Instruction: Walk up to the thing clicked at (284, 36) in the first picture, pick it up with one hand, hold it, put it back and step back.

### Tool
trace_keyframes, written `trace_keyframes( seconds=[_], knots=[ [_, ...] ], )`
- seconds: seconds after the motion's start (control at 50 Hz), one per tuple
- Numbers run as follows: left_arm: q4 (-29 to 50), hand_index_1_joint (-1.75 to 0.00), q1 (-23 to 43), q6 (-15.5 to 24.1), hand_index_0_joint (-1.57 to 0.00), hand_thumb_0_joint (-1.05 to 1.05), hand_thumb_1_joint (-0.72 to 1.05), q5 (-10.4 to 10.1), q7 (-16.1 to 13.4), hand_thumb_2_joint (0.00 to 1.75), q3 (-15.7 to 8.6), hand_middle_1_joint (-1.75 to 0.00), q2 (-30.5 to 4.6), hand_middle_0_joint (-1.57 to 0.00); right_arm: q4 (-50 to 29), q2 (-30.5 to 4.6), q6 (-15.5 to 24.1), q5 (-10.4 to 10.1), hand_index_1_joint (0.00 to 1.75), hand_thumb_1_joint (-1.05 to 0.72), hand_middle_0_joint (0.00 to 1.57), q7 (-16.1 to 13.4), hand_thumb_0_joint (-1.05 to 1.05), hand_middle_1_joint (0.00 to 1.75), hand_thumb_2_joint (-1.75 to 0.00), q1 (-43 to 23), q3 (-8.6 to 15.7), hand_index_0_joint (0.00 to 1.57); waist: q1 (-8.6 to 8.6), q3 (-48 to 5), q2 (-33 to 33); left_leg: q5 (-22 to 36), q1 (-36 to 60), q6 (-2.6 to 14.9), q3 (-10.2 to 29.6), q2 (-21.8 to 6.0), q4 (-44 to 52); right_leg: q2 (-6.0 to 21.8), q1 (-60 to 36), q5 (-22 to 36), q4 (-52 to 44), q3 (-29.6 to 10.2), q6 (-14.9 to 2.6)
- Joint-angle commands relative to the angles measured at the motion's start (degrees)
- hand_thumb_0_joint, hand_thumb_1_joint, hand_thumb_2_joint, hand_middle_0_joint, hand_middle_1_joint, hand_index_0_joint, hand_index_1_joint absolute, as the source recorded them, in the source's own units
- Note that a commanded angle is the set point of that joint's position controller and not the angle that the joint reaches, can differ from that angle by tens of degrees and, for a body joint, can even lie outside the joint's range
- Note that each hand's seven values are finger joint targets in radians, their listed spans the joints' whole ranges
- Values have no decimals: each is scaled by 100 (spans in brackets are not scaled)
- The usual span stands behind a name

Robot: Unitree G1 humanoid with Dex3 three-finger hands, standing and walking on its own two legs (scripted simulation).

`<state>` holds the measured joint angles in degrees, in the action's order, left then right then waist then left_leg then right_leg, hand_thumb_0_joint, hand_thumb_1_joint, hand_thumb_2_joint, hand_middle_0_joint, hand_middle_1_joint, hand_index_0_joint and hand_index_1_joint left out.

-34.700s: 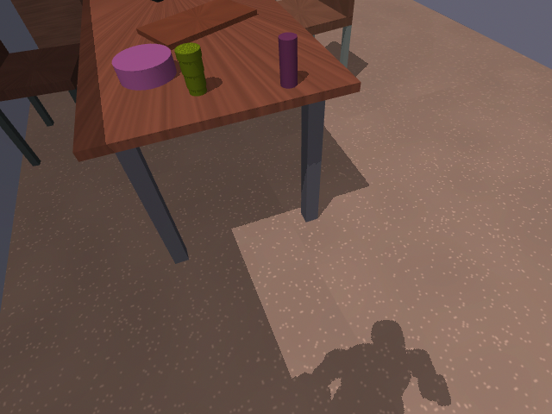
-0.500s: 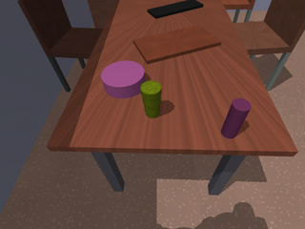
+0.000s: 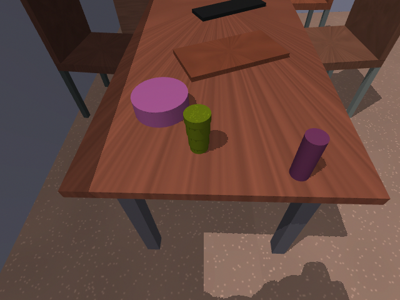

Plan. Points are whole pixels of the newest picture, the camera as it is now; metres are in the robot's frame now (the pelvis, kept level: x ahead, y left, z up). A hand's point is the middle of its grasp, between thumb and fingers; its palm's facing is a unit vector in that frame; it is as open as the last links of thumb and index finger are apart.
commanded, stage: stand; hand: right
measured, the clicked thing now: (307, 156) +0.43 -0.22 +0.01
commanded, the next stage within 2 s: step back in 0.60 s
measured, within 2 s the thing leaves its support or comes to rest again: neither
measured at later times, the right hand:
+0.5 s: hand out of the picture +0.07 -0.25 -0.16, palm faces -0.02 +0.94 -0.34, open 7.4 cm
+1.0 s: hand out of the picture +0.05 -0.30 -0.18, palm faces +0.00 +0.93 -0.36, open 7.4 cm
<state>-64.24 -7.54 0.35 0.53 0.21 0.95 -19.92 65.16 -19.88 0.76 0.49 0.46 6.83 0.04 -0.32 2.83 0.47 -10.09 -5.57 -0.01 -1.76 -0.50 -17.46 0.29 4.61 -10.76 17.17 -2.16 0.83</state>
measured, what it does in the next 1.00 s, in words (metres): lifts its left foot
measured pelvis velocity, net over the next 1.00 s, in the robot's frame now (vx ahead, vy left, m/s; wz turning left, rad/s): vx -0.06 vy -0.03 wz -0.01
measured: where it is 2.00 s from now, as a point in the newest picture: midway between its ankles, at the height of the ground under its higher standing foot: outside the picture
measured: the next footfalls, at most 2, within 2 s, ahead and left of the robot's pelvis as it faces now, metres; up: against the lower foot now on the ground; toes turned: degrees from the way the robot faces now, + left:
left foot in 1.28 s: -0.14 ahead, +0.12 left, +0.00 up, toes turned +1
right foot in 1.68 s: -0.23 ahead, -0.12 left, +0.00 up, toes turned +1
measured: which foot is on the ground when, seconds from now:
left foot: down 0.00-0.88, up 0.90-1.00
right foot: down 0.00-1.00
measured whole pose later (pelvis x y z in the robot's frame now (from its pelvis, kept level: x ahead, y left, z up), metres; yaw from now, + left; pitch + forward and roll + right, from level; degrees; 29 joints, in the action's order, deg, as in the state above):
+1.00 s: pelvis -0.06 -0.03 -0.02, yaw -1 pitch -2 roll +2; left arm -54.1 -7.9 -2.5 2.0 0.1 -2.2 -20.5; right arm 55.5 -24.2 -3.8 -0.4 -0.2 3.0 3.8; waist 1.3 10.3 -1.9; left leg -30.2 -24.8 1.1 6.7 5.8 -61.7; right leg -0.6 18.6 -14.2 34.9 -1.4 -2.3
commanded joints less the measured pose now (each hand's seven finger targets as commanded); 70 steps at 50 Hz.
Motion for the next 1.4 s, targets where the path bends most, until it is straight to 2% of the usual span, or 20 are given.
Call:
trace_keyframes(
  seconds=[0.0, 0.56, 0.58, 0.66, 0.74, 0.8, 0.82, 0.84, 0.86, 0.9, 0.96, 0.98, 1.1, 1.16, 1.24, 1.26, 1.28, 1.3, 1.32, 1.38],
  knots=[
    [365, -30, 176, 150, -20, 0, 90, 8, -109, 90, -263, -30, -1231, -20, -346, -1222, 97, 3, 30, -90, 20, -103, 0, 30, -90, -172, 248, 20, -1, -446, -8, 947, 286, 137, 541, -739, 183, 707, 118, 1136, -231, -471, -208],
    [376, -30, 194, 143, -20, 0, 90, -3, -118, 90, -275, -30, -1240, -20, -362, -1182, 96, -7, 30, -90, 20, -104, 0, 30, -90, -186, 252, 20, -29, -345, -11, 957, 237, 115, 550, -726, 223, 693, 134, 1085, -207, -443, -211],
    [618, -30, 200, 72, -20, 0, 90, -74, -136, 90, -488, -30, -1571, -20, -429, -1565, 5, -28, 30, -90, 20, -97, 0, 30, -90, -368, 392, 20, 34, 154, -61, 1851, 9, 220, 684, -728, -246, 521, 671, 1906, 382, -443, -225],
    [846, -30, 78, -45, -20, 0, 90, -85, -170, 90, -493, -30, -1324, -20, -643, -1596, -94, -90, 30, -90, 20, -116, 0, 30, -90, -191, 514, 20, -50, -427, -371, 2605, -11, 647, 741, -1056, -447, 179, 560, 1449, 1285, -62, -287],
    [985, -30, -298, -168, -20, 0, 90, -6, -154, 90, -528, -30, -1266, -20, -1011, -1708, -186, -61, 30, -90, 20, -124, 0, 30, -90, -496, 632, 20, 68, -729, -890, 2030, -417, 1102, 1013, -1475, -597, -11, 587, 44, 2237, 26, -331],
    [995, -30, -647, -198, -20, 0, 90, 40, -114, 90, -627, -30, -1339, -20, -1283, -1606, -275, -32, 30, -90, 20, -114, 0, 30, -90, -815, 657, 20, 234, -708, -907, 921, -1225, 1041, 989, -1361, -1044, 88, 322, -265, 2272, -138, -425],
    [1068, -30, -633, -183, -20, 0, 90, 60, -108, 90, -674, -30, -1447, -20, -1344, -1548, -303, -50, 30, -90, 20, -102, 0, 30, -90, -805, 639, 20, 248, -666, -470, 421, -1323, 864, 746, -985, -1557, 353, 455, 195, 1789, -468, -573],
    [1161, -30, -520, -148, -20, 0, 90, 88, -103, 90, -716, -30, -1655, -20, -1397, -1379, -342, -71, 30, -90, 20, -84, 0, 30, -90, -780, 606, 20, 261, -381, 305, -563, -1422, 426, 322, -185, -2486, 1063, 880, 927, 596, -1362, -867],
    [1270, -30, -343, -100, -20, 0, 90, 103, -107, 90, -795, -30, -1949, -20, -1403, -1108, -394, -74, 30, -90, 20, -99, 0, 30, -90, -661, 529, 20, 246, -142, 1052, -2325, -1791, 181, 427, 729, -3596, 1765, 993, 1633, -68, -2405, -1109],
    [1554, -30, 145, -64, -20, 0, 90, 184, -156, 90, -815, -30, -2098, -20, -1259, -1264, -455, -3, 30, -90, 20, -169, 0, 30, -90, -107, 590, 20, 90, -3, 980, -2728, -1643, 157, 1057, 585, -4973, 2156, 1804, 1528, -20, -2837, -1746],
    [1776, -30, 864, -76, -20, 0, 90, 191, -176, 90, -765, -30, -1654, -20, -1083, -1414, -428, -138, 30, -90, 20, -138, 0, 30, -90, 396, 612, 20, -233, -195, 711, -1854, -1763, 113, 1191, 627, -5234, 1154, 1375, 1059, 289, -1255, -1129],
    [1801, -30, 729, -84, -20, 0, 90, 195, -173, 90, -765, -30, -1598, -20, -1108, -1429, -403, -116, 30, -90, 20, -160, 0, 30, -90, 440, 587, 20, -126, -374, 738, -1762, -1880, 41, 1141, 643, -5189, 1113, 1055, 902, 382, -1250, -1099],
    [1837, -30, -248, -162, -20, 0, 90, 108, -232, 90, -813, -30, -1413, -20, -1406, -1433, -294, -17, 30, -90, 20, -248, 0, 30, -90, 151, 441, 20, 445, -946, 755, -2153, -2364, -168, 875, 372, -3753, 1517, -869, 2446, 960, -1369, -1449],
    [1948, -30, -56, -214, -20, 0, 90, 97, -232, 90, -858, -30, -1558, -20, -1352, -1385, -282, 46, 30, -90, 20, -224, 0, 30, -90, 469, 446, 20, 274, -986, 1172, -2045, -1682, -25, 625, 132, -2614, 1536, -538, 2542, 1085, -1234, -1316],
    [2173, -30, 456, -300, -20, 0, 90, 31, -147, 90, -806, -30, -1618, -20, -1043, -1432, -272, 112, 30, -90, 20, -129, 0, 30, -90, 1272, 589, 20, -227, -855, 823, -376, -220, 223, 196, 166, -1010, 1158, 998, 736, 1319, -816, -712],
    [2221, -30, 419, -319, -20, 0, 90, 22, -143, 90, -750, -30, -1362, -20, -1133, -1659, -263, 204, 30, -90, 20, -115, 0, 30, -90, 1142, 641, 20, -247, -661, -186, -404, -365, 433, 1359, -547, -333, 620, 1582, -314, 1980, -489, -449],
    [2251, -30, 450, -305, -20, 0, 90, -6, -159, 90, -724, -30, -1169, -20, -1286, -2166, -258, 238, 30, -90, 20, -73, 0, 30, -90, 661, 729, 20, -134, -322, -1547, 116, -417, 984, 2986, -1764, 278, -526, 2581, -2128, 3222, 197, -151],
    [2237, -30, 770, -310, -20, 0, 90, 139, -246, 90, -843, -30, -1403, -20, -1475, -2538, -239, 207, 30, -90, 20, -68, 0, 30, -90, 331, 799, 20, -371, -139, -1557, 222, -1550, 1666, 3453, -2277, 383, -726, 2159, -2805, 4519, -620, -31],
    [2126, -30, 685, -313, -20, 0, 90, 173, -250, 90, -869, -30, -1472, -20, -1581, -2367, -194, 217, 30, -90, 20, -108, 0, 30, -90, -65, 766, 20, -192, 149, -1300, 131, -2071, 1767, 3327, -2285, 425, -690, 1997, -2554, 5289, -916, -63],
    [1777, -30, -254, -344, -20, 0, 90, -58, -180, 90, -867, -30, -1277, -20, -1755, -1575, -138, 238, 30, -90, 20, -176, 0, 30, -90, -668, 534, 20, 484, 306, -643, 1313, -1212, 881, 1342, -1073, -137, -855, 2523, -1485, 5684, -1046, -181]
  ],
)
